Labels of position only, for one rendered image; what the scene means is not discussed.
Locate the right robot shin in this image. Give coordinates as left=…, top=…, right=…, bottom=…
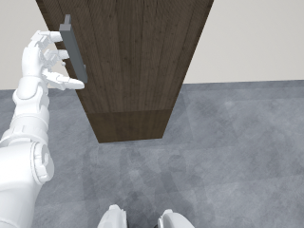
left=162, top=209, right=173, bottom=215

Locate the robot left upper arm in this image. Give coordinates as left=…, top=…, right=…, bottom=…
left=0, top=142, right=54, bottom=228

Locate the cupboard door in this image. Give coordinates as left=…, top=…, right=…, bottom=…
left=43, top=0, right=209, bottom=114

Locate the handle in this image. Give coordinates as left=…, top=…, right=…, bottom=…
left=59, top=14, right=88, bottom=84

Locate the robot left forearm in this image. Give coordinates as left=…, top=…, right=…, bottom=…
left=0, top=76, right=49, bottom=148

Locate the robot right thigh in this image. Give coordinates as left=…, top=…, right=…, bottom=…
left=158, top=213, right=195, bottom=228

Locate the robot left hand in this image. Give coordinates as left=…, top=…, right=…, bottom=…
left=21, top=30, right=85, bottom=90

